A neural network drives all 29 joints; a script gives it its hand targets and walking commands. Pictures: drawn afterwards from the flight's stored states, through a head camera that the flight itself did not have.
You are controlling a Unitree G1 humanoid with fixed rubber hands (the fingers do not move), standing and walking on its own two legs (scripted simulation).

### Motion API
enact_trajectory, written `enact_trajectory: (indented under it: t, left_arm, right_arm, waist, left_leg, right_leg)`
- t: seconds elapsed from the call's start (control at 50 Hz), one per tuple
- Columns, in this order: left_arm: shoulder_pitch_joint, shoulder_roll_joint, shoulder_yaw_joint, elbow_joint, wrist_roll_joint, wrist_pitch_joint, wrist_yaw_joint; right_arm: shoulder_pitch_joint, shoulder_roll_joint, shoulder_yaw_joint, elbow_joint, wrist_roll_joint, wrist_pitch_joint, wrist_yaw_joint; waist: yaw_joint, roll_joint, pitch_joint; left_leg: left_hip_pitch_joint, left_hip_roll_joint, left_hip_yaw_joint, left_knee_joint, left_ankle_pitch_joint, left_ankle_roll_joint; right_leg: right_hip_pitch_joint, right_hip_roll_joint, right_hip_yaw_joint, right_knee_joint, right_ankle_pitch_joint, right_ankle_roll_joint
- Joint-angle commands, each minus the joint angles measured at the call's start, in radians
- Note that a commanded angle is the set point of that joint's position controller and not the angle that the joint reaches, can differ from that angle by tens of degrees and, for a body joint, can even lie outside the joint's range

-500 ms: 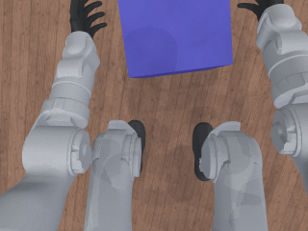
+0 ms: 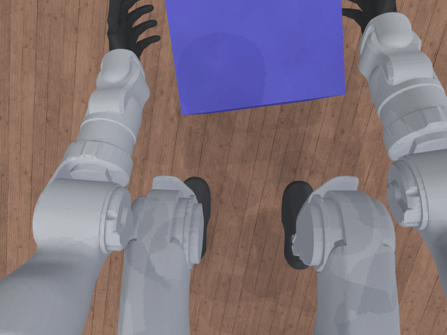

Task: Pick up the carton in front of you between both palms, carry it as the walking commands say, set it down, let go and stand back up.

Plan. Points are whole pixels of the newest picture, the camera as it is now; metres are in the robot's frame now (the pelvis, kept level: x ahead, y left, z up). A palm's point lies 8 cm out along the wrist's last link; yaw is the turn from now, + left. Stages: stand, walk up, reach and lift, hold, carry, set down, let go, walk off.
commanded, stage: reach and lift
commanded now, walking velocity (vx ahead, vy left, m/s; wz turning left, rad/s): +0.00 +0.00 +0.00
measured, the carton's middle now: (251, 46) +0.52 -0.02 -0.25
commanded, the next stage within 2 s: none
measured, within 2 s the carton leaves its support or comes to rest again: leaves its support in 0.42 s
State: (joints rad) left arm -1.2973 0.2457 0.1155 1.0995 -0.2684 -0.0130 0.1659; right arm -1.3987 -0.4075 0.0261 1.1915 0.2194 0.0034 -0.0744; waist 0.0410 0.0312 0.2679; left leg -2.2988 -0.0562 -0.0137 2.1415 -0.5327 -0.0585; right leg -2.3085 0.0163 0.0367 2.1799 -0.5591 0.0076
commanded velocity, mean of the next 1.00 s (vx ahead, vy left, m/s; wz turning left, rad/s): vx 0.00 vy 0.00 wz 0.00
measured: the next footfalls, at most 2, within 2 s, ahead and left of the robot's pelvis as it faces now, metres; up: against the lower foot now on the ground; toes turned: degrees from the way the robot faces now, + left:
none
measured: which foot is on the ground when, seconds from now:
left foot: down 0.00-1.00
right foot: down 0.00-1.00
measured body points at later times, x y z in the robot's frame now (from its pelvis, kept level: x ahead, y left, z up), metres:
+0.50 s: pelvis +0.00 +0.00 -0.01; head +0.35 -0.03 +0.27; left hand +0.53 +0.14 -0.16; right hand +0.55 -0.16 -0.17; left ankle +0.12 +0.13 -0.34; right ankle +0.11 -0.12 -0.34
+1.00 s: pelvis +0.00 +0.00 +0.10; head +0.25 -0.02 +0.48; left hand +0.49 +0.13 +0.04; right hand +0.50 -0.17 +0.03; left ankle +0.12 +0.13 -0.34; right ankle +0.11 -0.12 -0.34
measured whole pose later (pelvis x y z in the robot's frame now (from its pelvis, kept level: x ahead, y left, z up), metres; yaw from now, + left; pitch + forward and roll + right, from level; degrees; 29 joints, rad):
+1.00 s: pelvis +0.00 +0.00 +0.10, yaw -3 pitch +41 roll +1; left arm -0.99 -0.04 0.53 0.70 0.18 0.31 0.08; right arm -1.08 -0.07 -0.38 0.85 -0.19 0.31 -0.05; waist 0.02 0.01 -0.15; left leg -2.03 -0.12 -0.08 1.81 -0.50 -0.08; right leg -2.04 0.11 0.08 1.82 -0.50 0.05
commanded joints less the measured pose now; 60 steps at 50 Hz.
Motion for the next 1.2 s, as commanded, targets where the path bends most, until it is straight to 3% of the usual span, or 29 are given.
enact_trajectory:
  t: [0.0,0.1,0.14,0.22,0.26,0.34,0.44,0.52,0.6,0.68,0.74,0.84,0.86,0.9,1.18]
  left_arm:
    - [-0.209,0.033,-0.008,-0.087,-0.003,-0.021,0.000]
    - [-0.274,-0.075,-0.043,-0.064,-0.019,-0.025,0.006]
    - [-0.271,-0.105,-0.026,-0.033,0.007,-0.026,0.008]
    - [-0.504,-0.564,-0.108,-0.070,0.053,-0.012,-0.092]
    - [-0.586,-0.728,-0.110,-0.100,0.095,0.020,-0.151]
    - [-0.620,-0.906,-0.119,-0.176,0.112,0.058,-0.213]
    - [-0.631,-1.066,-0.216,-0.329,0.043,0.090,-0.227]
    - [-0.634,-1.122,-0.302,-0.507,0.033,0.136,-0.219]
    - [-0.586,-1.151,-0.325,-0.608,0.084,0.191,-0.220]
    - [-0.494,-1.191,-0.227,-0.474,0.188,0.255,-0.249]
    - [-0.462,-1.212,-0.131,-0.387,0.270,0.285,-0.273]
    - [-0.435,-1.250,-0.071,-0.345,0.335,0.299,-0.286]
    - [-0.427,-1.242,-0.066,-0.344,0.346,0.304,-0.291]
    - [-0.413,-1.261,-0.072,-0.351,0.348,0.311,-0.301]
    - [-0.203,-1.379,-0.282,-0.460,0.261,0.344,-0.330]
  right_arm:
    - [-0.264,-0.051,0.010,-0.080,0.011,-0.021,-0.001]
    - [-0.328,0.028,0.045,-0.070,0.005,-0.032,-0.008]
    - [-0.343,0.078,0.059,-0.053,-0.003,-0.032,-0.003]
    - [-0.538,0.592,0.161,-0.075,-0.020,-0.016,0.088]
    - [-0.557,0.774,0.154,-0.093,-0.044,0.008,0.140]
    - [-0.555,0.940,0.127,-0.159,-0.065,0.038,0.192]
    - [-0.563,1.095,0.202,-0.343,-0.014,0.059,0.191]
    - [-0.518,1.206,0.269,-0.514,0.003,0.108,0.172]
    - [-0.439,1.289,0.263,-0.586,-0.038,0.180,0.174]
    - [-0.342,1.343,0.168,-0.441,-0.132,0.242,0.205]
    - [-0.312,1.354,0.056,-0.355,-0.218,0.267,0.228]
    - [-0.279,1.365,-0.038,-0.300,-0.299,0.276,0.240]
    - [-0.293,1.369,-0.047,-0.312,-0.302,0.275,0.243]
    - [-0.285,1.381,-0.044,-0.321,-0.307,0.280,0.249]
    - [-0.108,1.508,0.167,-0.504,-0.220,0.311,0.262]
  waist:
    - [-0.006,-0.087,-1.071]
    - [-0.023,-0.093,-1.072]
    - [-0.007,-0.101,-1.059]
    - [-0.010,-0.108,-1.060]
    - [-0.012,-0.096,-1.025]
    - [-0.016,-0.081,-1.073]
    - [-0.042,-0.087,-1.401]
    - [-0.038,-0.105,-1.663]
    - [-0.011,-0.113,-1.661]
    - [0.009,-0.116,-1.358]
    - [0.004,-0.104,-1.239]
    - [-0.018,-0.079,-1.254]
    - [-0.008,-0.068,-1.269]
    - [-0.017,-0.067,-1.303]
    - [-0.019,-0.068,-1.442]
  left_leg:
    - [0.508,0.001,0.071,-0.141,0.254,-0.005]
    - [0.541,-0.020,0.064,-0.150,0.241,-0.003]
    - [0.557,-0.030,0.063,-0.154,0.235,0.002]
    - [0.524,-0.062,0.068,-0.133,0.249,0.010]
    - [0.509,-0.080,0.080,-0.114,0.227,0.013]
    - [0.516,-0.098,0.100,-0.095,0.272,0.014]
    - [0.653,-0.116,0.116,-0.074,0.434,0.009]
    - [0.730,-0.127,0.134,-0.100,0.452,0.001]
    - [0.724,-0.134,0.146,-0.179,0.326,0.003]
    - [0.601,-0.126,0.135,-0.276,0.116,0.021]
    - [0.575,-0.125,0.122,-0.345,0.050,0.030]
    - [0.638,-0.129,0.114,-0.439,0.050,0.026]
    - [0.652,-0.131,0.111,-0.461,0.053,0.026]
    - [0.683,-0.131,0.109,-0.490,0.062,0.026]
    - [0.982,-0.128,0.077,-0.680,0.219,0.013]
  right_leg:
    - [0.585,-0.004,-0.009,-0.192,0.250,0.006]
    - [0.588,0.007,-0.014,-0.204,0.226,0.005]
    - [0.576,0.013,-0.021,-0.205,0.214,0.005]
    - [0.556,0.051,-0.019,-0.194,0.244,-0.005]
    - [0.530,0.068,-0.031,-0.182,0.222,-0.006]
    - [0.544,0.095,-0.058,-0.160,0.271,-0.014]
    - [0.738,0.111,-0.082,-0.139,0.461,-0.007]
    - [0.907,0.129,-0.097,-0.160,0.511,0.006]
    - [0.899,0.149,-0.113,-0.236,0.385,0.014]
    - [0.723,0.149,-0.113,-0.347,0.153,0.009]
    - [0.675,0.151,-0.108,-0.416,0.072,-0.001]
    - [0.709,0.157,-0.104,-0.502,0.075,-0.006]
    - [0.735,0.155,-0.101,-0.515,0.078,-0.008]
    - [0.776,0.155,-0.101,-0.546,0.089,-0.007]
    - [1.081,0.161,-0.092,-0.721,0.256,0.019]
